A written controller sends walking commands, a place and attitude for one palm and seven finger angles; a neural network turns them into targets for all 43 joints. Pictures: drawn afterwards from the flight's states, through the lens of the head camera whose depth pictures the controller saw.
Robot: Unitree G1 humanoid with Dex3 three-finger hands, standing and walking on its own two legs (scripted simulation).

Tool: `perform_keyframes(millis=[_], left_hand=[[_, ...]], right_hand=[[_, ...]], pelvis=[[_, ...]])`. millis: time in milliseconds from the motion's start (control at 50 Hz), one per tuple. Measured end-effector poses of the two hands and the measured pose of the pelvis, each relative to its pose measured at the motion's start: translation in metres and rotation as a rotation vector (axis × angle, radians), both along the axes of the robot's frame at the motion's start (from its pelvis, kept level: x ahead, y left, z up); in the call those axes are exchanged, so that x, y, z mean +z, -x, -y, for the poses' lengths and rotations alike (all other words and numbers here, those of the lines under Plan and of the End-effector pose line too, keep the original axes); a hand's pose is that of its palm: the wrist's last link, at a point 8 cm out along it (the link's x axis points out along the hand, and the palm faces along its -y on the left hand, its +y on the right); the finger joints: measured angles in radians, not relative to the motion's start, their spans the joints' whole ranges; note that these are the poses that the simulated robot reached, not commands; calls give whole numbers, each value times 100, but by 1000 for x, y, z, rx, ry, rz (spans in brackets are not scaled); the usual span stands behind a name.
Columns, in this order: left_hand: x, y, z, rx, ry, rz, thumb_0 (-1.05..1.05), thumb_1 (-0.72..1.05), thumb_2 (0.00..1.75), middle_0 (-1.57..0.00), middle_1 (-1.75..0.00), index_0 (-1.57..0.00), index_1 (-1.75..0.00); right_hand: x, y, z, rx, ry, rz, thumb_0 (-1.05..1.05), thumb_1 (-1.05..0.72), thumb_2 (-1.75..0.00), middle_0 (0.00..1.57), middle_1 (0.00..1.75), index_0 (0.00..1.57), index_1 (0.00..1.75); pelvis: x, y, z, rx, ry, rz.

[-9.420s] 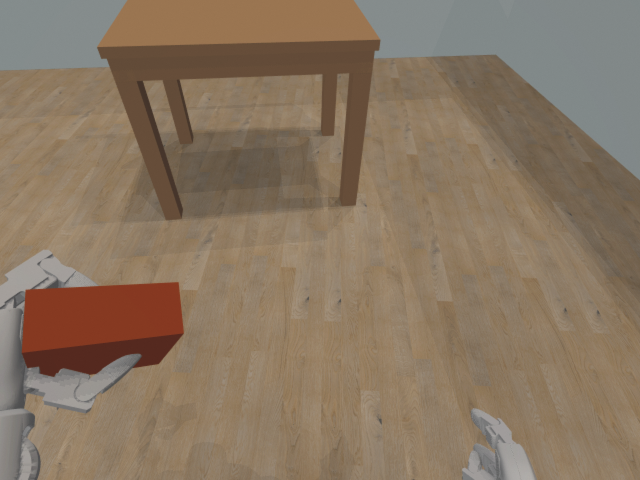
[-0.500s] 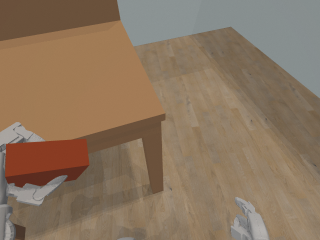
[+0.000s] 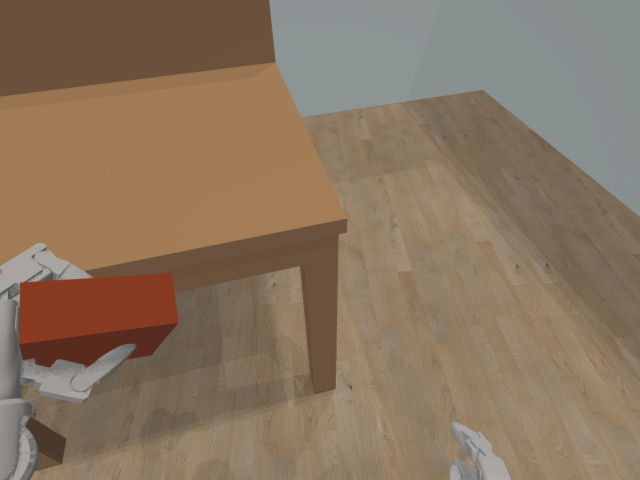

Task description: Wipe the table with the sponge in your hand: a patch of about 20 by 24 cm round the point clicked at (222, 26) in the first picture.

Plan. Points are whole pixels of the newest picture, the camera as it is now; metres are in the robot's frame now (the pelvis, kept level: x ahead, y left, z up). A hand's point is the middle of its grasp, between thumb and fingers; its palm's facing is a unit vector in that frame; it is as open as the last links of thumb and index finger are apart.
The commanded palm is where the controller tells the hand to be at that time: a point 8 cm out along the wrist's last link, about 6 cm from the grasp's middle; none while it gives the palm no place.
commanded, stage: come to a stop and stand still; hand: left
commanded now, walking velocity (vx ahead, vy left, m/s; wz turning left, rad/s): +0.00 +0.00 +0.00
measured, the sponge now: (119, 323) +0.23 +0.22 +0.15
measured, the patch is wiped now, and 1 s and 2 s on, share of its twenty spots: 0.00 0.00 0.00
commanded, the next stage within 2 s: look again from close up in 0.26 s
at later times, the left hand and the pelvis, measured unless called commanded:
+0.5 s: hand (24, 272) +0.24 +0.29 +0.21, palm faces +0.50 -0.78 -0.38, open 9.1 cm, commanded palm +0.14 +0.28 +0.19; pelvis -0.03 +0.00 +0.01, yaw -1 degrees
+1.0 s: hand (61, 280) +0.26 +0.29 +0.17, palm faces +0.32 -0.88 -0.36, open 9.1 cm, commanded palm +0.20 +0.33 +0.19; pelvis +0.02 +0.06 +0.01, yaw -4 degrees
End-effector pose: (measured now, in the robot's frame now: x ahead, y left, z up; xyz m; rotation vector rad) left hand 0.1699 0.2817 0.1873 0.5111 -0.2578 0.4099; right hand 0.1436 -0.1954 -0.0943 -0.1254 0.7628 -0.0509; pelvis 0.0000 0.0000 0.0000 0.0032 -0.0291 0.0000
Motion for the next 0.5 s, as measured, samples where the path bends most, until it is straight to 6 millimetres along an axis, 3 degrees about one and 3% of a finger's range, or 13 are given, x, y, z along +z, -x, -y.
perform_keyframes(millis=[100, 180, 280, 360, 420, 460, 500], left_hand=[[2, -6, 22, -65, 20, -15, -1, -42, 102, -84, -136, -85, -136], [7, 0, 24, -88, -17, -39, -1, -42, 102, -84, -136, -85, -136], [4, 8, 12, -74, -17, -30, -1, -42, 102, -84, -136, -85, -136], [-2, 10, 4, -49, 17, -31, -1, -42, 102, -84, -136, -85, -136], [25, -7, -22, -39, -151, 64, -1, -42, 102, -84, -136, -85, -136], [37, -19, -41, -2, -120, 150, -1, -42, 102, -84, -136, -85, -136], [34, -24, -41, -10, -52, 170, -1, -42, 102, -84, -136, -85, -136]], right_hand=[[0, 2, 17, -6, 12, -41, 1, -90, -90, 21, 30, 21, 30], [12, 4, 35, -35, 60, -42, 1, -90, -90, 21, 30, 21, 30], [21, 3, 51, -56, 133, -22, 1, -91, -90, 20, 30, 20, 30], [29, 2, 52, -58, 152, -10, 1, -91, -90, 20, 30, 20, 30], [28, 2, 46, 17, 165, 8, 1, -91, -90, 20, 30, 20, 30], [27, 3, 40, 38, 137, 17, 1, -91, -90, 20, 30, 20, 30], [31, 5, 33, 20, 95, 47, 1, -91, -90, 20, 30, 20, 30]], pelvis=[[5, 6, 8, 5, -17, -6], [10, 8, 10, 0, -27, -15], [8, 9, 5, -1, 0, -7], [10, 10, 4, -13, -8, -5], [7, 19, 7, 1, 4, -9], [6, 24, 5, -6, 9, -9], [8, 25, -2, -24, 10, -6]])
